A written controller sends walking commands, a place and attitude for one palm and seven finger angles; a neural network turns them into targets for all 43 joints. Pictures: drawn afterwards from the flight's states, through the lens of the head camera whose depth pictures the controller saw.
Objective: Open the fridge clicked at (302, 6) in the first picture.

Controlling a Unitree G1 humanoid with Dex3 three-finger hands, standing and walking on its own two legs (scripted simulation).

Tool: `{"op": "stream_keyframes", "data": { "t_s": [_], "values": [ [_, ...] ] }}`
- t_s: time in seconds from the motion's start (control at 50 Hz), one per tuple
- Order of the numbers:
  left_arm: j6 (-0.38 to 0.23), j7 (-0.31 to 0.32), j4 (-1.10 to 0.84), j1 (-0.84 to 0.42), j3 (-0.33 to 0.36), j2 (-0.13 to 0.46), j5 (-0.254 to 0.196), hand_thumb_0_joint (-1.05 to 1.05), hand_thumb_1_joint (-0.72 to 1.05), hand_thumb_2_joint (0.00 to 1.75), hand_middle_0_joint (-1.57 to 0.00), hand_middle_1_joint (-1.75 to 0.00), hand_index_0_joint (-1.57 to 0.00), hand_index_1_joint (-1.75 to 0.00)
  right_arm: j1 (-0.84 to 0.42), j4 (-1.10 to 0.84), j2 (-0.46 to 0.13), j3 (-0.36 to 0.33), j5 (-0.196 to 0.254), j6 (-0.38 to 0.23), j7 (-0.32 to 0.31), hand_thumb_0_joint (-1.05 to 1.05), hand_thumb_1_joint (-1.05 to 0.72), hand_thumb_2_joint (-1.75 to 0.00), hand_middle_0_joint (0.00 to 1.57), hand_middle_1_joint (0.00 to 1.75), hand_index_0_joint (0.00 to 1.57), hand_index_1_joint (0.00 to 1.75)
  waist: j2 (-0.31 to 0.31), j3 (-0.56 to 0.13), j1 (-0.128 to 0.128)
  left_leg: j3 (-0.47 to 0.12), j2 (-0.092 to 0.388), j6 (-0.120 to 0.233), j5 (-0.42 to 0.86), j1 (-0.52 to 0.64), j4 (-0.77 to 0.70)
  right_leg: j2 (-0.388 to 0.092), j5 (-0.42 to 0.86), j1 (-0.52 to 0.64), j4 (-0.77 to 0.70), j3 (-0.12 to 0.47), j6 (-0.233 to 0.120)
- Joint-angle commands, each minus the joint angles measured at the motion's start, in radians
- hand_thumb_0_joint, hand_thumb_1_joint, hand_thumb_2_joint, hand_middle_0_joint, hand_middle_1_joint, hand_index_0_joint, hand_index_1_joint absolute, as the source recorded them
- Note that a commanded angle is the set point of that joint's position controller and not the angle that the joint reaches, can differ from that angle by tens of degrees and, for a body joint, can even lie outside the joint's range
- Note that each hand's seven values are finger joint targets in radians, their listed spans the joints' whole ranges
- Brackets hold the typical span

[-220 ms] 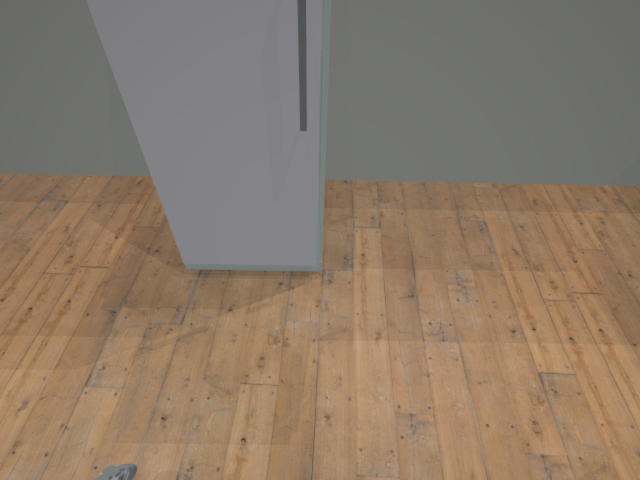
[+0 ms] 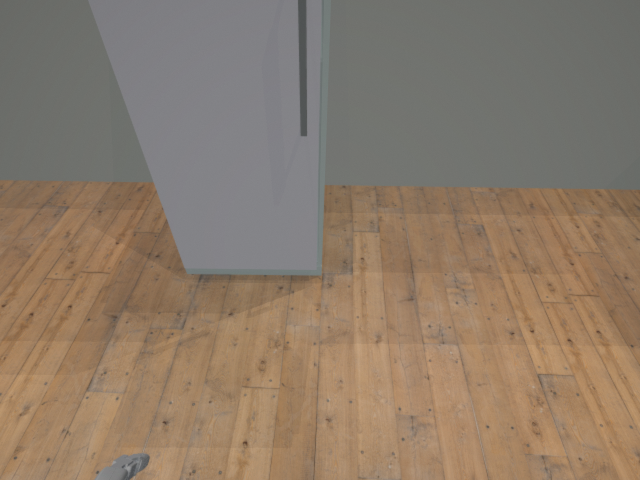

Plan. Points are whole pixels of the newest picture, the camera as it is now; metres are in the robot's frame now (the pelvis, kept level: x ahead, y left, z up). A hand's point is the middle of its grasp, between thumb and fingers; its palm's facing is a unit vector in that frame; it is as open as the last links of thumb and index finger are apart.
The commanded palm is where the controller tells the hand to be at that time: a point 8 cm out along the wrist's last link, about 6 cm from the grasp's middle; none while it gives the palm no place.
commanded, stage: stand and wait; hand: right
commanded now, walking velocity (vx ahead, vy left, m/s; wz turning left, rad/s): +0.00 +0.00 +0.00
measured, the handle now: (302, 41) +0.97 +0.09 +0.17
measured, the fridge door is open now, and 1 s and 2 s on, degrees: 0 0 0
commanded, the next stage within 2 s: look at it before walking up in 0.60 s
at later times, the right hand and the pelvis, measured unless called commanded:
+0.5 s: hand out of the picture +0.06 -0.23 -0.15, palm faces -0.03 +0.94 -0.34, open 7.4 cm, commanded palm none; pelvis -0.01 +0.02 +0.00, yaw +0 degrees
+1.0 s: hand out of the picture +0.07 -0.23 -0.15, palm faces -0.04 +0.94 -0.33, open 7.4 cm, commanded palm none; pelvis -0.01 +0.02 +0.01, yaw +0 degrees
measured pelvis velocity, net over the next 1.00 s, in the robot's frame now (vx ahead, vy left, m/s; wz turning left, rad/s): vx -0.01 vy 0.02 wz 0.00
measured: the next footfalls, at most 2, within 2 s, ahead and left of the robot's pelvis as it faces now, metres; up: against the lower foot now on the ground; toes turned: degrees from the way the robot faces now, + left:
none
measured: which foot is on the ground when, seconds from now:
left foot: down 0.00-1.00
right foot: down 0.00-1.00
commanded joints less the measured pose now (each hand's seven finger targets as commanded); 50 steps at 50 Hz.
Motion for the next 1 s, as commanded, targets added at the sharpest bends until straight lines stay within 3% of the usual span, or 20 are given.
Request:
{"op": "stream_keyframes", "data": {
  "t_s": [0.0,0.1,0.24,0.42,0.7,0.98],
  "values": [
    [-0.024,0.013,-0.054,-0.052,0.048,0.216,-0.006,0.00,0.90,0.90,-0.20,-0.30,-0.20,-0.30,-0.051,-0.055,-0.213,-0.056,-0.001,-0.030,-0.012,0.00,-0.90,-0.90,0.20,0.30,0.20,0.30,-0.005,-0.020,0.007,-0.070,0.073,0.060,0.125,-0.007,-0.084,-0.132,0.142,-0.017,-0.111,0.105,-0.018],
    [-0.024,0.013,-0.034,-0.050,0.047,0.211,-0.008,0.00,0.90,0.90,-0.20,-0.30,-0.20,-0.30,-0.039,-0.037,-0.214,-0.057,0.000,-0.034,-0.011,0.00,-0.90,-0.90,0.20,0.30,0.20,0.30,-0.003,-0.043,0.007,-0.081,0.079,0.062,0.122,0.004,-0.102,-0.133,0.133,-0.001,-0.111,0.103,-0.014],
    [-0.021,0.012,0.002,-0.043,0.044,0.215,-0.009,0.00,0.90,0.90,-0.20,-0.30,-0.20,-0.30,-0.035,-0.005,-0.213,-0.056,0.001,-0.034,-0.011,0.00,-0.90,-0.90,0.20,0.30,0.20,0.30,-0.009,-0.018,0.005,-0.094,0.078,0.064,0.070,-0.007,-0.130,-0.136,0.084,-0.011,-0.131,0.105,-0.008],
    [-0.024,0.013,0.034,-0.022,0.040,0.219,-0.011,0.00,0.90,0.90,-0.20,-0.30,-0.20,-0.30,-0.035,0.014,-0.217,-0.056,0.003,-0.038,-0.013,0.00,-0.90,-0.90,0.20,0.30,0.20,0.30,-0.001,-0.034,0.006,-0.094,0.082,0.065,0.117,0.019,-0.134,-0.144,0.127,0.001,-0.137,0.106,-0.004],
    [-0.022,0.011,0.045,-0.021,0.039,0.218,-0.011,0.00,0.90,0.90,-0.20,-0.30,-0.20,-0.30,-0.048,0.020,-0.219,-0.056,0.000,-0.036,-0.011,0.00,-0.90,-0.90,0.20,0.30,0.20,0.30,0.005,0.008,0.004,-0.101,0.079,0.062,0.049,-0.007,-0.164,-0.143,0.081,-0.015,-0.159,0.108,0.000],
    [-0.024,0.013,0.047,-0.028,0.038,0.219,-0.012,0.00,0.90,0.90,-0.20,-0.30,-0.20,-0.30,-0.043,0.023,-0.217,-0.056,0.000,-0.039,-0.012,0.00,-0.90,-0.90,0.20,0.30,0.20,0.30,-0.003,-0.030,0.004,-0.091,0.081,0.062,0.151,0.024,-0.151,-0.150,0.157,0.020,-0.151,0.104,0.001]
  ]
}}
